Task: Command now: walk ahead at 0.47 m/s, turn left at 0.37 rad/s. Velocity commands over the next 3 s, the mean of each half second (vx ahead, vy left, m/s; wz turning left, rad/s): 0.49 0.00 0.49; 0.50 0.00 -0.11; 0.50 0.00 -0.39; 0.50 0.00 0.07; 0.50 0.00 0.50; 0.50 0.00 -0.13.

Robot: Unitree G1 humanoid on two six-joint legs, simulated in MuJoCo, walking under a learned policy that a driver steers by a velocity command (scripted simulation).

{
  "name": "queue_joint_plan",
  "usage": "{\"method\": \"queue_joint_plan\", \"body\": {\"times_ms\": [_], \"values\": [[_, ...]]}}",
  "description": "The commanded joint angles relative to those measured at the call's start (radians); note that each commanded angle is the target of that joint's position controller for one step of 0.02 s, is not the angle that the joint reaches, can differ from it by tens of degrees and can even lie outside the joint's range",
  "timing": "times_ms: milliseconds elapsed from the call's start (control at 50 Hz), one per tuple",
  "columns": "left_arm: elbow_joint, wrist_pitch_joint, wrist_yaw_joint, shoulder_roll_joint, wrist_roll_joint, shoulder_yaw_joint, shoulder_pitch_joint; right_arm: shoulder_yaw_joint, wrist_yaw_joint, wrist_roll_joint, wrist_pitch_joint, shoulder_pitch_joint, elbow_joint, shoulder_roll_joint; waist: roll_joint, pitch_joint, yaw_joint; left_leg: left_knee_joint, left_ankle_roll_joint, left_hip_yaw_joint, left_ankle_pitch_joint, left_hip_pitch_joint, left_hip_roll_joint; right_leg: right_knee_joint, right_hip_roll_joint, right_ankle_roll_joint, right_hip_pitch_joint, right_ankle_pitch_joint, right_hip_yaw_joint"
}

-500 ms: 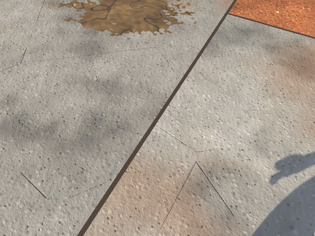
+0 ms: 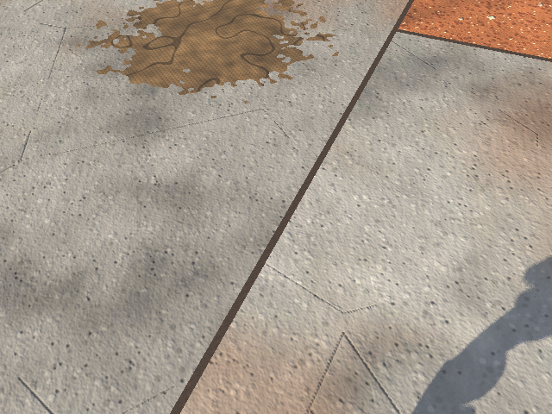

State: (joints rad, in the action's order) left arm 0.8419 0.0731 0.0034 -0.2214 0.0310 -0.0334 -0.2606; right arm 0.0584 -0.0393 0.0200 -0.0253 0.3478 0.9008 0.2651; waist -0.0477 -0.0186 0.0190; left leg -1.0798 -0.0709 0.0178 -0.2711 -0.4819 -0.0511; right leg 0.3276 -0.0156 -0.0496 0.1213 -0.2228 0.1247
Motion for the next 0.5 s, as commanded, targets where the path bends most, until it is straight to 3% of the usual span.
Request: {"method": "queue_joint_plan", "body": {"times_ms": [20,120,200,260,280,300,320,340,360,380,400,420,460,500], "values": [[-0.016,0.032,-0.008,-0.115,-0.009,-0.027,-0.059,0.012,-0.015,0.008,0.005,-0.036,-0.063,0.033,0.132,-0.047,-0.015,-0.045,0.016,0.019,0.086,-0.216,-0.038,-0.193,0.269,-0.076,-0.089,0.255,-0.142],[0.017,0.036,-0.011,-0.096,-0.009,-0.019,-0.092,-0.005,-0.035,0.012,0.004,-0.218,-0.133,0.006,0.126,-0.094,-0.026,0.172,0.032,-0.039,0.236,-0.251,-0.03,-0.193,0.238,-0.079,-0.077,0.394,0.008],[0.048,0.033,-0.021,-0.139,-0.011,-0.026,-0.133,-0.019,-0.048,0.016,0.005,-0.334,-0.187,0.003,0.116,-0.111,-0.044,0.395,-0.013,-0.129,0.249,-0.15,-0.002,-0.171,0.263,-0.068,-0.13,0.545,0.076],[0.06,0.018,-0.033,-0.184,-0.009,-0.034,-0.138,-0.008,-0.033,0.02,0.009,-0.271,-0.18,0.036,0.141,-0.032,-0.004,0.437,-0.079,-0.189,0.127,-0.02,0.088,0.026,0.276,-0.049,-0.237,0.997,0.122],[0.06,0.006,-0.036,-0.202,-0.005,-0.039,-0.133,0.001,-0.026,0.02,0.007,-0.194,-0.163,0.055,0.148,0.019,0.032,0.447,-0.105,-0.194,0.071,0.066,0.122,0.163,0.28,-0.051,-0.245,1.084,0.127],[0.056,-0.005,-0.036,-0.216,-0.004,-0.043,-0.132,0.016,-0.019,0.022,0.0,-0.085,-0.132,0.083,0.145,0.088,0.076,0.489,-0.133,-0.176,0.043,0.207,0.15,0.344,0.282,-0.05,-0.205,1.028,0.122],[0.042,-0.009,-0.03,-0.216,-0.004,-0.043,-0.12,0.041,-0.003,0.033,-0.006,0.061,-0.086,0.132,0.088,0.166,0.148,0.564,-0.17,-0.104,0.033,0.433,0.129,0.607,0.254,-0.027,-0.058,0.804,0.134],[-0.012,-0.004,-0.014,-0.1,-0.017,-0.02,-0.167,0.073,0.014,0.037,0.0,0.076,-0.09,0.249,-0.123,0.254,0.09,0.588,-0.278,0.333,-0.05,0.724,-0.164,0.976,0.123,0.024,0.323,0.015,0.127],[-0.069,0.005,-0.005,-0.142,-0.019,-0.029,-0.101,0.082,0.01,0.002,0.007,0.069,-0.113,0.29,-0.116,0.343,0.089,0.752,-0.38,0.772,-0.006,0.811,-0.295,1.175,-0.028,0.044,0.536,-0.319,-0.084],[-0.096,0.016,-0.001,-0.154,-0.015,-0.029,0.01,0.078,0.018,-0.009,0.013,0.037,-0.102,0.262,-0.007,0.209,0.093,0.794,-0.338,0.624,0.03,0.73,-0.266,1.156,0.045,0.034,0.633,-0.205,-0.173],[-0.097,0.028,0.0,-0.142,-0.02,-0.021,0.008,0.065,0.025,-0.015,0.01,-0.009,-0.097,0.209,0.041,0.09,0.052,0.81,-0.302,0.503,0.119,0.577,-0.242,1.062,0.089,0.03,0.613,-0.121,-0.161],[-0.082,0.027,-0.002,-0.137,-0.013,-0.021,-0.008,0.054,0.029,-0.012,0.003,-0.054,-0.101,0.167,0.085,0.03,0.004,0.82,-0.254,0.412,0.222,0.459,-0.183,0.969,0.12,0.033,0.552,-0.097,-0.161],[-0.073,-0.011,0.0,-0.129,0.019,-0.019,-0.052,0.037,0.033,-0.02,-0.013,-0.1,-0.109,0.125,0.065,0.025,-0.051,0.841,-0.226,0.297,0.352,0.329,-0.107,0.879,0.142,0.062,0.437,-0.094,-0.166],[-0.079,-0.038,0.009,-0.113,0.023,-0.017,-0.054,0.037,0.029,-0.022,-0.033,-0.076,-0.102,0.133,0.055,0.036,-0.061,0.855,-0.226,0.248,0.414,0.296,-0.076,0.817,0.141,0.083,0.425,-0.075,-0.144]]}}
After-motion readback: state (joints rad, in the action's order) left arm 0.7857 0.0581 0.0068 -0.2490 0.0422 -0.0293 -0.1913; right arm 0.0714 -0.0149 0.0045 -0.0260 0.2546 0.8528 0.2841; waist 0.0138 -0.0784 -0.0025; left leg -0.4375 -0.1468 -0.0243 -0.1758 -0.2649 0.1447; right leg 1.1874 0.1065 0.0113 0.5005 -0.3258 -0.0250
